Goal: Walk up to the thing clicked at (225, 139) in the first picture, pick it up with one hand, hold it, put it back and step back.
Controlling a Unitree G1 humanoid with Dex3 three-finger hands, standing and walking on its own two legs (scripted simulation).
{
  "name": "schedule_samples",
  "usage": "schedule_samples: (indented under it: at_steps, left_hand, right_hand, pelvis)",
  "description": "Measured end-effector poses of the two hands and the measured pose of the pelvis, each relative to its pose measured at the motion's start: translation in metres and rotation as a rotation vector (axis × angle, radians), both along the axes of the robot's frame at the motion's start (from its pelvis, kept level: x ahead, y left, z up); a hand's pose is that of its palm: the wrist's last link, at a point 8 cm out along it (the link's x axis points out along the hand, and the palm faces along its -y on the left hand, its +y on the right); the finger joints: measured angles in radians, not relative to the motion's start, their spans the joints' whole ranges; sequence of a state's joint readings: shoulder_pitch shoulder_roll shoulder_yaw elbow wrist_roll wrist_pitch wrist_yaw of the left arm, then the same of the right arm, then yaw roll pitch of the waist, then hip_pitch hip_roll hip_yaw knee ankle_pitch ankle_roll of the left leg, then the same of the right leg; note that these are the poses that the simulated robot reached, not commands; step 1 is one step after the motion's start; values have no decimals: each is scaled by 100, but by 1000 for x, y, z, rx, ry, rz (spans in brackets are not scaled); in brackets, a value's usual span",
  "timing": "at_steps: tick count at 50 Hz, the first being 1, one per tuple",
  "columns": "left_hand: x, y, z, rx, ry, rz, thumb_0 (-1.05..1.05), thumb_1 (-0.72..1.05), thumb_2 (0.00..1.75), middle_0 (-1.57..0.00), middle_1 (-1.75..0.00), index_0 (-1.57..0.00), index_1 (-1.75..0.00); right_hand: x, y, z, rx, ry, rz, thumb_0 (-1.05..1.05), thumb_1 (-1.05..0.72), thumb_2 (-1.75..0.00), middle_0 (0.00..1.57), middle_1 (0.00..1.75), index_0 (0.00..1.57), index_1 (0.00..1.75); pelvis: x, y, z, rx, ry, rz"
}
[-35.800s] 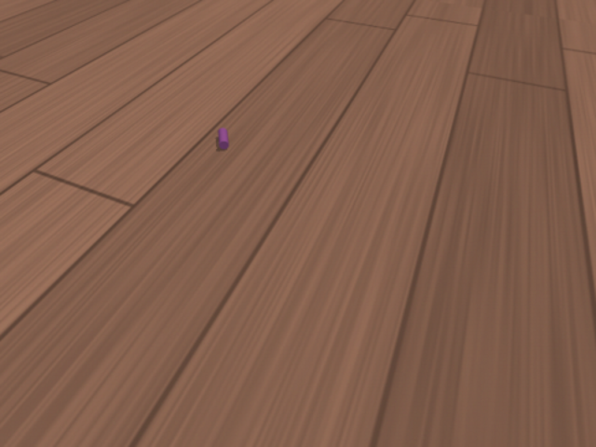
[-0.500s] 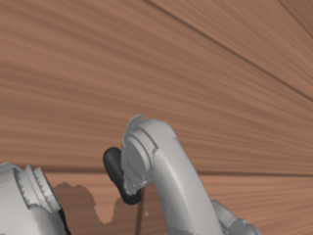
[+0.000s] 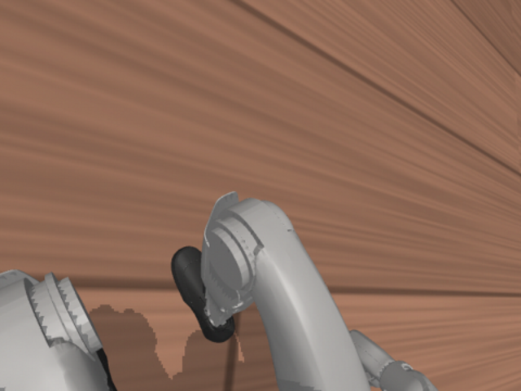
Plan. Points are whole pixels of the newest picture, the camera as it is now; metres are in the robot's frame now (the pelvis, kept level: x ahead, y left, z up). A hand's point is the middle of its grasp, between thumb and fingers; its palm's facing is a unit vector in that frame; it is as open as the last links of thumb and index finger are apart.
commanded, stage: close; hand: left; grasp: from above
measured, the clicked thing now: out of the picture +0.47 +0.36 -0.29
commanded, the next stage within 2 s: settle in 0.36 s
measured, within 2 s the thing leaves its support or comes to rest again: leaves its support in 0.78 s
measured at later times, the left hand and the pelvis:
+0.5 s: hand out of the picture +0.46 +0.35 -0.26, palm faces -0.43 -0.18 -0.88, open 8.3 cm; pelvis +0.00 +0.00 +0.00, yaw +0 degrees
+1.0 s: hand out of the picture +0.46 +0.37 -0.21, palm faces -0.38 -0.15 -0.91, open 8.2 cm; pelvis +0.00 +0.00 +0.01, yaw +1 degrees
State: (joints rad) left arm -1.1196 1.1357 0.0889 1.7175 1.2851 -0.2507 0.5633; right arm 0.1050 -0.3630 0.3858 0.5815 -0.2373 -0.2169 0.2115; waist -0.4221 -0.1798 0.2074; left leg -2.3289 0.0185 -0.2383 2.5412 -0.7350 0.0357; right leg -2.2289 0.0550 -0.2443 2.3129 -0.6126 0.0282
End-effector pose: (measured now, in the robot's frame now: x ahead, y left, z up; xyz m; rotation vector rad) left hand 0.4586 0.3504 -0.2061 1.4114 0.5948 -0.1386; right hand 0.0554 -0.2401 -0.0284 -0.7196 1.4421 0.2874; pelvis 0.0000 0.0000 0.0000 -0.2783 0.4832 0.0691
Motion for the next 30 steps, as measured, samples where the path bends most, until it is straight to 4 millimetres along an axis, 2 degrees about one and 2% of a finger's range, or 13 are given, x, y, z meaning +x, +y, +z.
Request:
schedule_samples:
  at_steps: [9,30]
  left_hand:
    - [0,0,1,2,-1,5,0,29,39,-66,-62,-71,-57]
    - [4,2,3,-5,2,-1,0,27,30,-77,-51,-82,-45]
  right_hand:
    - [-1,0,-3,8,0,-6,0,-90,-90,20,29,20,30]
    - [-4,-2,3,-19,11,-17,0,-91,-90,20,29,20,30]
  pelvis:
    - [-1,-2,-1,3,-5,0]
    - [0,0,2,-3,2,-2]
